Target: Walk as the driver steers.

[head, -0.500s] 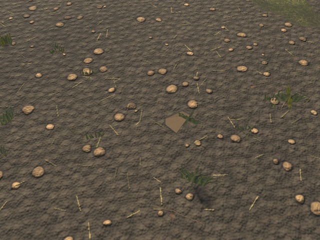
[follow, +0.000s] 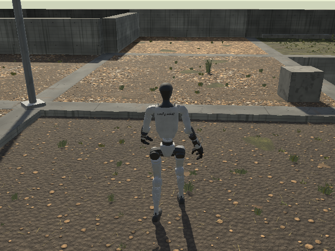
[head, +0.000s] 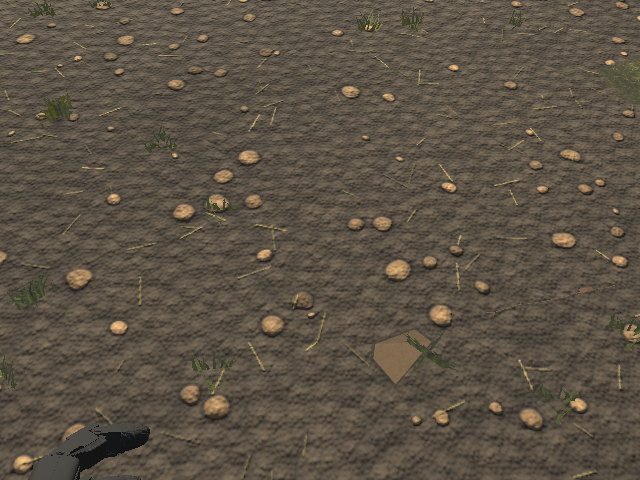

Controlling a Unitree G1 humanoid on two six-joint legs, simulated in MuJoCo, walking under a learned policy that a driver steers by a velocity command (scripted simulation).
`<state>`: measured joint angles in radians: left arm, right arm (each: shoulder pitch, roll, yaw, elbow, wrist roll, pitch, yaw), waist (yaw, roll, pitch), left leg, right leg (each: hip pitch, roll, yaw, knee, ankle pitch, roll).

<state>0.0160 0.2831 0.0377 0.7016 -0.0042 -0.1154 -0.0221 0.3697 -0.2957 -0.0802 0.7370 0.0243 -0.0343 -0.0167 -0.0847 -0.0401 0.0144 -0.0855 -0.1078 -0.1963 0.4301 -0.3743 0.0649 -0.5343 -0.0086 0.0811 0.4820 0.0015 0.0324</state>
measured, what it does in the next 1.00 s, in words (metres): walks ahead: right foot, then left foot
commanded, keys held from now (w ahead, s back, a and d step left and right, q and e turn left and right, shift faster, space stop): w+q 0.08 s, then w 0.92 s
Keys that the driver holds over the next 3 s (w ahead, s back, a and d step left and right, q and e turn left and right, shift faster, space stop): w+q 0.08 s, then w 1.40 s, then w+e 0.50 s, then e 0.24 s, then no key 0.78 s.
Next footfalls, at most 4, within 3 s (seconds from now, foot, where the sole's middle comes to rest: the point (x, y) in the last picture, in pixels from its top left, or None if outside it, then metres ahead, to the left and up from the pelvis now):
0.04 right None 0.19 -0.13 -0.77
0.52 left None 0.42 0.16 -0.77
1.04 right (306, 351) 0.75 -0.03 -0.77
1.60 left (186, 266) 1.01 0.25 -0.77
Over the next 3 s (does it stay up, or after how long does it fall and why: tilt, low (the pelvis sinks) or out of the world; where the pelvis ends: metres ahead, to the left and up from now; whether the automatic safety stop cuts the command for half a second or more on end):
stays up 1.30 0.12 0.00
